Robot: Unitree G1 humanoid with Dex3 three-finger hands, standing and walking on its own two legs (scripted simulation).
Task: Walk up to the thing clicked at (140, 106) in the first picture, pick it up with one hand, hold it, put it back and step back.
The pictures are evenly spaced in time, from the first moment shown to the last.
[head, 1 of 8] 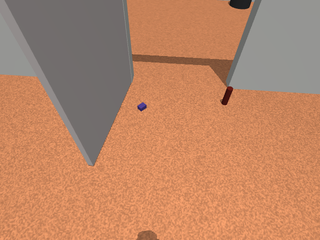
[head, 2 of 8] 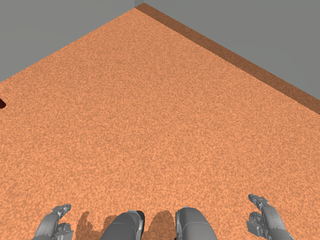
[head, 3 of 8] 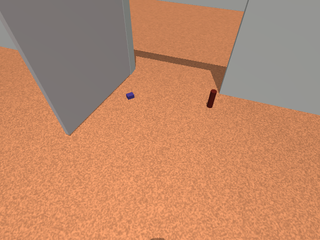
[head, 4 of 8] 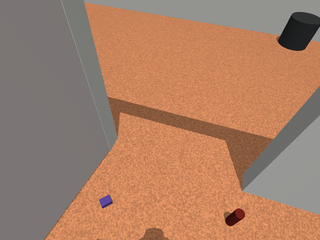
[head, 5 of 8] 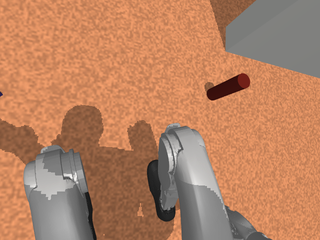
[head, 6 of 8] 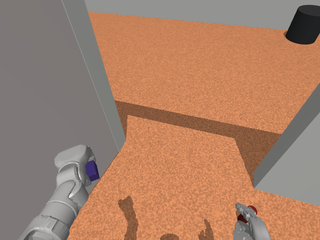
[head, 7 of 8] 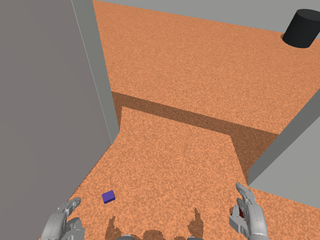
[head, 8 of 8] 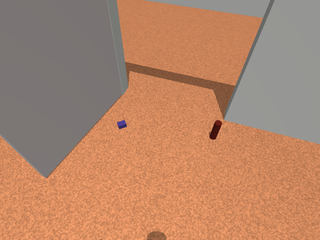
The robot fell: no
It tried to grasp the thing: yes
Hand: left
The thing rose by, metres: 0.69
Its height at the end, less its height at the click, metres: +0.00
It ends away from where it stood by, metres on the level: 0.01
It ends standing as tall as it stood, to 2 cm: yes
